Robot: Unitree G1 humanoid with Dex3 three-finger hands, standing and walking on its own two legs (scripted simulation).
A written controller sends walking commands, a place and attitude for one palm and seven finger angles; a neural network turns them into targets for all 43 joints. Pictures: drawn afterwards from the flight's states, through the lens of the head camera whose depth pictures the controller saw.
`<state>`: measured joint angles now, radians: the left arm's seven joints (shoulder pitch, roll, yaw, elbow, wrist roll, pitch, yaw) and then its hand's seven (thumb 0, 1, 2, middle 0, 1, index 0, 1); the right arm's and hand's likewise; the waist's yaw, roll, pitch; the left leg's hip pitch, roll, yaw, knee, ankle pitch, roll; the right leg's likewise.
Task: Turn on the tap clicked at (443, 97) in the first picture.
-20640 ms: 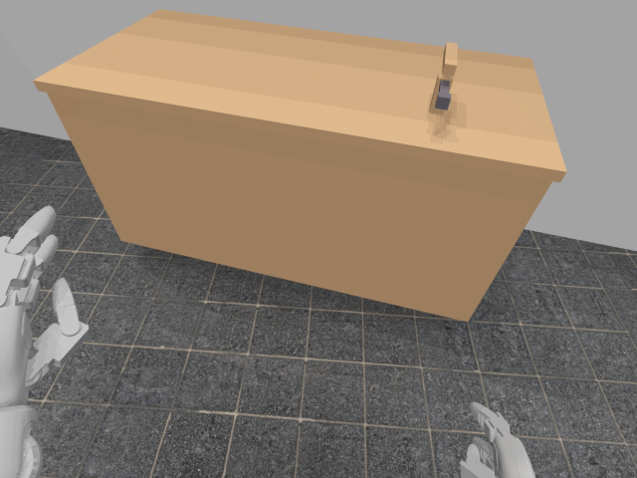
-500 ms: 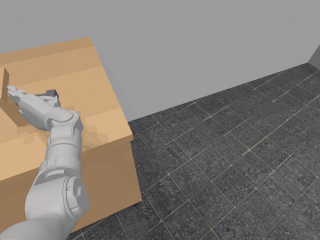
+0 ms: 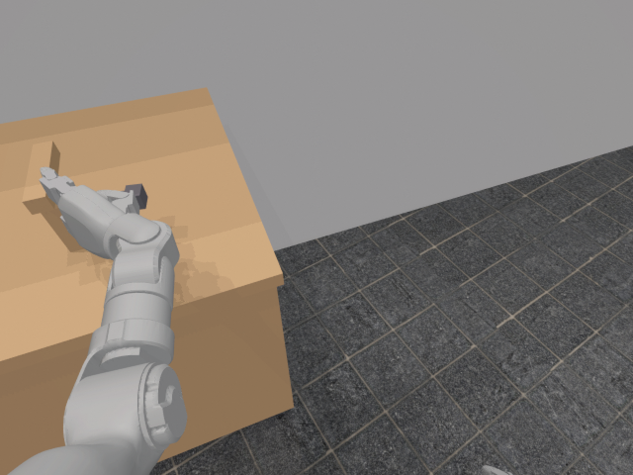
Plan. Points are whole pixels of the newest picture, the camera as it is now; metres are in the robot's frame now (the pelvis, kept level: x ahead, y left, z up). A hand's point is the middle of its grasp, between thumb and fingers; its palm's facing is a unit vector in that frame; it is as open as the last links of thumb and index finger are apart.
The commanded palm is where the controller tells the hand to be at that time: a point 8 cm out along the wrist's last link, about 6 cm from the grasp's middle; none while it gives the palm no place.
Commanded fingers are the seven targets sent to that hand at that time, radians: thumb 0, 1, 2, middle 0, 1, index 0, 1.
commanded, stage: lift the hand up off the lever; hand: left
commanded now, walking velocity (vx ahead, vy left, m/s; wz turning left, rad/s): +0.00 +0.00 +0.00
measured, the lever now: (135, 197) +0.50 +0.29 +0.08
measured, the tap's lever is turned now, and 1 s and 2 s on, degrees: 79 79 79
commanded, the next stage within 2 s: draw the hand back beside the body in 0.42 s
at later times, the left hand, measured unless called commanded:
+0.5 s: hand (124, 203) +0.41 +0.25 +0.15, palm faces +0.85 -0.52 -0.10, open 7.8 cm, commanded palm +0.36 +0.26 +0.15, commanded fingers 0.00 0.90 0.90 -0.15 -0.15 -0.15 -0.15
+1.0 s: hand (90, 260) +0.31 +0.25 +0.16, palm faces +0.41 -0.88 -0.24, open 7.7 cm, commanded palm +0.27 +0.27 +0.17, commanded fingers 0.00 0.90 0.90 -0.17 -0.23 -0.17 -0.23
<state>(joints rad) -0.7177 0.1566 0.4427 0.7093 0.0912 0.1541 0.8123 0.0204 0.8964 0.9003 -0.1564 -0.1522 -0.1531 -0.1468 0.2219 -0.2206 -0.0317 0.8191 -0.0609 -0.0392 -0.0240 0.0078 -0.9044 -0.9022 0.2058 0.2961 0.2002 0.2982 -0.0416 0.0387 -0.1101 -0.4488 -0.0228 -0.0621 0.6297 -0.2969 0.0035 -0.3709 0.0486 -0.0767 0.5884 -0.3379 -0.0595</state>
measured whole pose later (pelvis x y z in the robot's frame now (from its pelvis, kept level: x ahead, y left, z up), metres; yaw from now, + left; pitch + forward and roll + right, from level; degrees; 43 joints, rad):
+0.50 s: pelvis +0.00 +0.00 +0.00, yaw +0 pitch +4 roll +0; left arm -0.63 0.12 0.42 0.56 0.07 0.24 0.81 0.02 0.90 0.90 -0.16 -0.15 -0.15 -0.15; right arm 0.21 -0.22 -0.03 0.82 -0.04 -0.04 -0.03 0.01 -0.90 -0.90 0.21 0.30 0.20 0.30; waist -0.02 0.04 -0.10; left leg -0.37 -0.02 -0.05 0.58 -0.28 0.00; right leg -0.30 0.05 -0.07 0.55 -0.32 -0.06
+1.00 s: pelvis -0.02 +0.00 +0.02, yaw -3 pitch -3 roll +0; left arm -0.14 0.34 0.25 0.23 -0.06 -0.06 0.16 0.02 0.89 0.90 -0.17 -0.20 -0.17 -0.19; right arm 0.21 -0.27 0.00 0.70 0.03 -0.06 -0.07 0.01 -0.90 -0.90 0.21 0.30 0.20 0.30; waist 0.03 0.06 0.01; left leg -0.17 0.00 -0.01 0.42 -0.19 0.01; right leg -0.12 0.06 -0.02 0.40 -0.22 -0.06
